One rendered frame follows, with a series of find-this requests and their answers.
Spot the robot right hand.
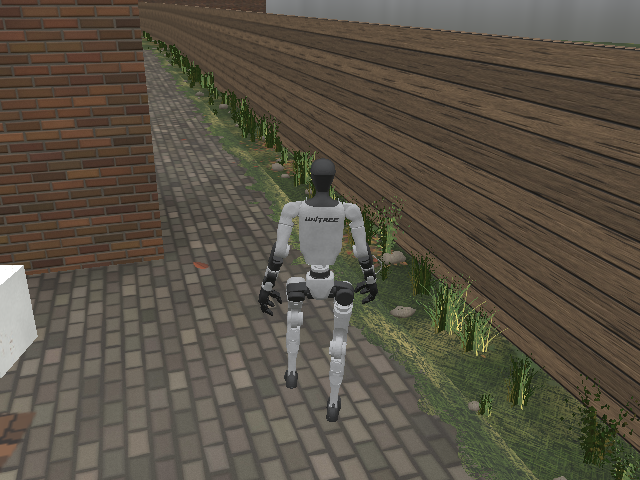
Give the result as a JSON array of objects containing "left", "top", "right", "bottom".
[{"left": 354, "top": 280, "right": 378, "bottom": 304}]

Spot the robot right thigh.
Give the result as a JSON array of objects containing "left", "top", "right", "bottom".
[{"left": 329, "top": 280, "right": 354, "bottom": 359}]

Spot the left robot forearm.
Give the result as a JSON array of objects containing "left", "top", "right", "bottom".
[{"left": 261, "top": 242, "right": 283, "bottom": 291}]

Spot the left robot upper arm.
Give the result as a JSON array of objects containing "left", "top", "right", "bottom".
[{"left": 274, "top": 201, "right": 301, "bottom": 258}]

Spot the robot left hand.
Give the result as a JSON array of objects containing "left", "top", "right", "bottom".
[{"left": 258, "top": 287, "right": 282, "bottom": 316}]

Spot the humanoid robot head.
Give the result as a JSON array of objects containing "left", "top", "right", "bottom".
[{"left": 305, "top": 158, "right": 339, "bottom": 207}]

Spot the right robot upper arm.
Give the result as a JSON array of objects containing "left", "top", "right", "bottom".
[{"left": 343, "top": 202, "right": 369, "bottom": 258}]

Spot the right robot forearm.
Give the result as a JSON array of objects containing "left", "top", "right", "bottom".
[{"left": 358, "top": 242, "right": 377, "bottom": 284}]

